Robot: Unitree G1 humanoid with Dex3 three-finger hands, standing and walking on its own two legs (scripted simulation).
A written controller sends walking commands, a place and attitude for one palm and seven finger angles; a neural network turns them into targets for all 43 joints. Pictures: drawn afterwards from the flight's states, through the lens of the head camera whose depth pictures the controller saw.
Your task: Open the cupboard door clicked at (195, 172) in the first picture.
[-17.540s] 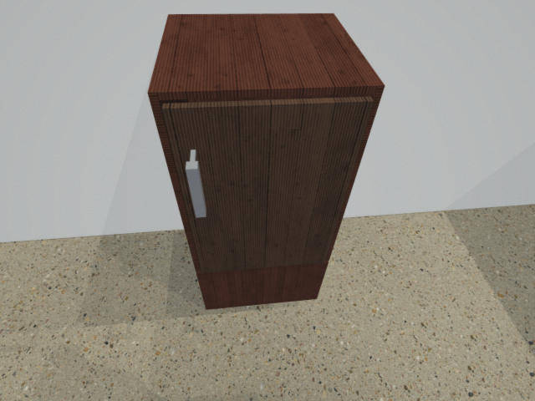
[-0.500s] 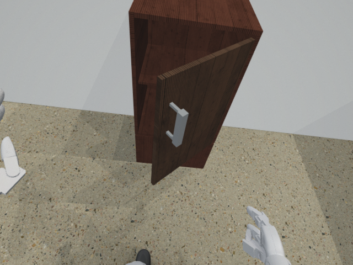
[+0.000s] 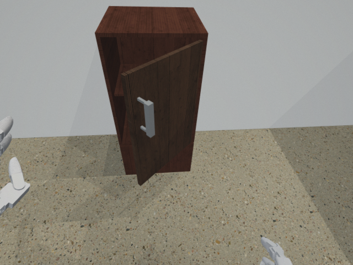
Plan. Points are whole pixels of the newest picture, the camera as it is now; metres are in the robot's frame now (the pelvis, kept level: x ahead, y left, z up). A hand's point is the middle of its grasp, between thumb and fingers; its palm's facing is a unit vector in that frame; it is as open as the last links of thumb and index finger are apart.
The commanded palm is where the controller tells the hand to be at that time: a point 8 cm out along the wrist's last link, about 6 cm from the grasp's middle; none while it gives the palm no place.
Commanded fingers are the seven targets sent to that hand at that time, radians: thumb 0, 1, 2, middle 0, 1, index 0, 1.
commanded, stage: stop stepping back and stand still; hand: left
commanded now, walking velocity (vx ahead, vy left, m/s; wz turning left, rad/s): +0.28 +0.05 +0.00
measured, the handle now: (145, 117) +0.61 +0.10 -0.01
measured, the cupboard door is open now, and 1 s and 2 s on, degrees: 44 44 44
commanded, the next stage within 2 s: let the arm hang, fingers relaxed in 1.20 s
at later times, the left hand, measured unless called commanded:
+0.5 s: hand out of the picture +0.17 +0.28 +0.18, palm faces +0.47 -0.77 -0.44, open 7.4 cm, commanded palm +0.11 +0.32 +0.19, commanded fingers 0.00 0.90 0.90 -0.20 -0.30 -0.20 -0.30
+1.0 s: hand out of the picture +0.19 +0.31 +0.18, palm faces +0.44 -0.76 -0.48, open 7.4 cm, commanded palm +0.12 +0.35 +0.19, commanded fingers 0.00 0.90 0.90 -0.20 -0.30 -0.20 -0.30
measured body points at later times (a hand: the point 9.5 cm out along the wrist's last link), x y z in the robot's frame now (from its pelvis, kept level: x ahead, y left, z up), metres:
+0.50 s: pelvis -0.02 +0.01 +0.01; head -0.01 +0.03 +0.46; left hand +0.14 +0.32 +0.20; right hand +0.15 -0.23 -0.06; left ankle -0.05 +0.14 -0.72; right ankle +0.01 -0.08 -0.72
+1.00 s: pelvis -0.01 +0.04 +0.02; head +0.02 +0.06 +0.46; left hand +0.16 +0.35 +0.21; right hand +0.17 -0.18 -0.07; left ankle -0.04 +0.14 -0.72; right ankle +0.02 -0.08 -0.72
